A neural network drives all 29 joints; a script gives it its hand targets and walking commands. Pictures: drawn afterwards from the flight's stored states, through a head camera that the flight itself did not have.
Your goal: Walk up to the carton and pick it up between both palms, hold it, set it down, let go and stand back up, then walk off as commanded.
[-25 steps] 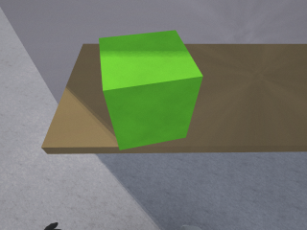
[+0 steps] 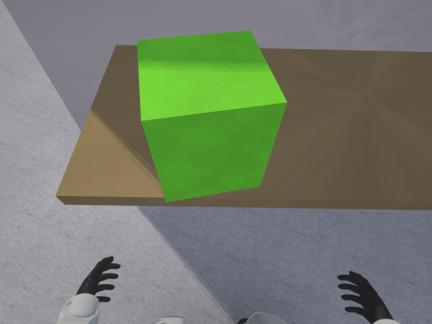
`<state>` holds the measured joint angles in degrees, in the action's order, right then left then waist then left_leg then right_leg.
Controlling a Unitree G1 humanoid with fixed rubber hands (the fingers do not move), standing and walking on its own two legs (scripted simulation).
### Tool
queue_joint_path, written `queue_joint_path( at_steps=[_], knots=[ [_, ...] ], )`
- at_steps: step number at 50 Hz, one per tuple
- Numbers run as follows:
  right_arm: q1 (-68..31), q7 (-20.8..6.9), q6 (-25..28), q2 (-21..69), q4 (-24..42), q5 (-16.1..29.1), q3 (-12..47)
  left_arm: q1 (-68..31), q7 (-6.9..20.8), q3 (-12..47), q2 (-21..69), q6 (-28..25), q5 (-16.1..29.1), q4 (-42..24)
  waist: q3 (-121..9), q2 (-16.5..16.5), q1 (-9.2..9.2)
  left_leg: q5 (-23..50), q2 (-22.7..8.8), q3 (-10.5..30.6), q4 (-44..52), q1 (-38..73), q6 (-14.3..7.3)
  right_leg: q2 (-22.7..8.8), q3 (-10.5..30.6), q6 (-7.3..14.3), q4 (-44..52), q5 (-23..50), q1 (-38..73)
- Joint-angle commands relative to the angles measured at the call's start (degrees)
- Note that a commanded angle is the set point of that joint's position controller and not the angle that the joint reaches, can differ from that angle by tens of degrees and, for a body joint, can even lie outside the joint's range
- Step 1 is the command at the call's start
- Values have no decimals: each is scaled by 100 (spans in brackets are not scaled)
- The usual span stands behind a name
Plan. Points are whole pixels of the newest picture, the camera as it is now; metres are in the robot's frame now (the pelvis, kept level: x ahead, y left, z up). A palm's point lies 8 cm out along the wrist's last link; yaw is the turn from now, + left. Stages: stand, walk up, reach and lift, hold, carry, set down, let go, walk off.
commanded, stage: reach and lift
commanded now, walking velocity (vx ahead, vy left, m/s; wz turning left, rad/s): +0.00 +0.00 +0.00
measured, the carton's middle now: (205, 121) +0.47 +0.05 +0.08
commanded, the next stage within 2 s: none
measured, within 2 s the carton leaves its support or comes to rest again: neither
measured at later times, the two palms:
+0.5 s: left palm (82, 322) +0.13 +0.23 -0.04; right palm (380, 308) +0.16 -0.26 -0.03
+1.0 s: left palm (87, 284) +0.17 +0.21 +0.02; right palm (367, 277) +0.19 -0.23 +0.02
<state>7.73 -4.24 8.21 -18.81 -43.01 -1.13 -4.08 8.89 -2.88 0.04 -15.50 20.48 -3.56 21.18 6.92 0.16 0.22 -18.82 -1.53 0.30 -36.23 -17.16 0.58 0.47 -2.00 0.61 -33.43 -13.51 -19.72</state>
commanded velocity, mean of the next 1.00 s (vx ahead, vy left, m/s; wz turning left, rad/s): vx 0.00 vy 0.00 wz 0.00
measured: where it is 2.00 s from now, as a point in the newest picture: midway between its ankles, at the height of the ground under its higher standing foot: outside the picture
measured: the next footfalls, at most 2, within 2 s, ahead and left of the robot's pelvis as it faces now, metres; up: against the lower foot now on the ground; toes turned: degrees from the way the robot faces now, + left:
none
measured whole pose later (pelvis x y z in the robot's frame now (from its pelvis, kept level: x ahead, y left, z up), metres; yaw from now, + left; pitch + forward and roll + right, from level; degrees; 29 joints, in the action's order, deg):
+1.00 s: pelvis -0.02 -0.01 +0.01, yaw +2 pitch +0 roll +0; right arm 16.9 -5.9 -5.1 -15.8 -2.7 6.7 -2.7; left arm 15.1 -11.4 0.0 -9.6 17.0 7.2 -6.3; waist 3.3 0.3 2.2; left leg -13.8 -1.0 2.2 -29.9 -16.0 0.8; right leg 1.1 -2.0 1.1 -27.0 -9.0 -17.7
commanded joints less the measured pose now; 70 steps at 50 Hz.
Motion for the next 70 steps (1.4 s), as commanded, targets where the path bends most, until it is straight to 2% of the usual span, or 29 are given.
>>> queue_joint_path(
  at_steps=[1,6,9,12,13,20,25,27,28,29,30,33,35,37,39,40,41,42,43,44,46,47,51,53,54,59,61,68,70],
  knots=[
    [691,-32,291,-736,1093,297,-300,411,-210,-800,-769,-414,231,-1510,-2040,54,120,1731,81,-253,1497,706,-38,135,-159,-32,728,1651,2402],
    [713,-105,283,-635,1557,307,-413,485,-362,-646,-634,-712,458,-1872,-1904,-136,138,705,-41,-264,2032,13,-120,85,-137,-53,760,1151,2766],
    [643,-96,259,-630,1943,355,-431,377,-402,-559,-530,-872,469,-1983,-1793,-316,125,-235,-253,-244,2486,-1069,-352,207,-189,-159,540,998,3557],
    [615,-73,219,-695,2278,388,-420,371,-426,-583,-482,-1032,450,-1956,-1807,-454,134,-757,-374,-190,2759,-1968,-565,342,-204,-268,266,1087,4395],
    [668,-73,186,-713,2333,412,-412,320,-442,-564,-453,-1086,424,-2051,-1819,-625,95,-987,-434,-128,2873,-2222,-632,405,-217,-302,136,1169,4671],
    [514,-31,6,-581,3171,562,-365,204,-495,-630,-500,-1298,617,-2151,-1845,-550,158,-1433,-423,-104,2943,-2902,-762,366,52,-411,136,469,5117],
    [463,-28,-361,-358,3640,743,-215,105,-554,-672,-515,-1179,767,-2480,-1744,-334,240,-1026,-251,-199,2730,-2478,-630,90,451,-376,601,-260,4703],
    [427,6,-533,-225,3934,815,-164,0,-543,-698,-523,-1092,900,-2638,-1654,92,195,-764,-59,-229,2317,-1637,-537,-211,719,-250,1022,-910,3812],
    [539,30,-633,-81,4173,853,-118,9,-533,-749,-599,-1017,1015,-2707,-1568,560,197,-351,165,-289,1962,-785,-445,-533,943,-141,1458,-1470,2911],
    [803,88,-734,95,4473,965,-8,84,-501,-894,-772,-934,1147,-2919,-1619,1137,292,465,570,-313,1293,686,-314,-1072,1294,108,2069,-2337,1395],
    [1111,180,-843,195,4631,1088,110,123,-482,-1013,-891,-847,1098,-3086,-1624,1287,295,836,743,-262,927,1606,-288,-1323,1427,298,2379,-2540,511],
    [883,285,-1073,140,5142,1141,95,-118,-523,-857,-845,-587,1215,-3634,-1479,984,291,756,701,-100,975,2127,-195,-1322,1329,382,2500,-2680,-76],
    [755,258,-1207,30,5252,1147,-38,-143,-588,-714,-706,-443,1253,-3727,-1422,744,335,530,565,-42,1310,1802,-140,-1129,1123,279,2342,-2446,291],
    [676,211,-1244,-75,5416,1192,-188,-142,-655,-576,-538,-361,1321,-3979,-1457,652,338,276,483,77,1452,1677,-139,-976,984,247,2167,-2242,381],
    [591,141,-1250,-142,5476,1200,-325,-68,-726,-289,-311,-311,1391,-4159,-1468,439,302,-46,324,189,1750,1349,-120,-719,734,150,1893,-1745,669],
    [433,71,-1260,-304,5355,1191,-430,-61,-765,-140,-188,-274,1383,-4107,-1384,228,277,-448,159,270,2041,1000,-127,-508,546,81,1693,-1352,984],
    [326,6,-1241,-443,5269,1188,-570,-106,-823,19,-11,-295,1350,-4166,-1411,-189,169,-1173,-140,361,2444,11,-211,-131,342,-29,1265,-650,1921],
    [316,-75,-1212,-679,5245,1250,-630,3,-889,123,175,-341,1179,-4190,-1386,-673,98,-1807,-536,505,2933,-1293,-409,335,133,-203,707,204,3269],
    [252,-133,-1141,-878,5267,1411,-547,15,-909,35,326,-413,953,-4176,-1505,-1000,58,-2114,-752,563,3176,-2243,-612,595,26,-311,220,1007,4405],
    [193,-167,-1069,-1002,5333,1490,-554,41,-916,42,420,-486,885,-4199,-1696,-940,59,-1970,-815,588,3169,-2496,-666,671,17,-360,62,1494,4837],
    [357,-200,-940,-1023,5498,1579,-487,145,-906,-18,386,-664,843,-4334,-1890,-693,147,-1530,-674,374,2942,-2480,-674,601,118,-364,118,1628,4874],
    [432,-205,-855,-993,5604,1596,-534,205,-915,18,309,-751,916,-4581,-2020,-496,158,-1088,-526,255,2712,-2054,-587,497,180,-286,322,1520,4477],
    [668,-160,-654,-602,5861,1640,-413,374,-942,55,275,-915,1085,-4827,-2089,107,268,237,-45,-29,2097,-326,-196,59,439,-99,1080,590,2775],
    [820,-100,-650,-464,5901,1695,-387,546,-965,171,270,-876,1178,-5015,-2085,233,310,1051,183,-137,1919,533,22,-109,519,-11,1382,417,2032],
    [849,-87,-641,-556,5888,1737,-424,629,-976,216,279,-852,1181,-5126,-2140,161,293,1284,168,-129,1881,729,68,-64,477,13,1375,583,1930],
    [1228,-36,-522,-786,6141,1970,-378,1193,-953,403,436,-803,1224,-5708,-2317,210,239,2222,166,-80,1755,1028,117,120,379,52,1306,1503,2109],
    [1172,-16,-480,-883,6270,2046,-382,1232,-953,420,426,-787,1259,-5965,-2284,190,228,2389,176,-58,1735,1043,134,157,380,67,1313,1636,2112],
    [172,110,-838,-861,6479,2074,-434,175,-1013,292,281,-345,1421,-6040,-2168,107,248,1706,133,-71,1848,1006,97,156,452,96,1435,842,1739],
    [-149,134,-968,-878,6517,2086,-463,-213,-1064,189,250,-188,1441,-6164,-2209,-38,257,1581,113,-95,1877,1022,118,157,475,126,1437,689,1695]
  ],
)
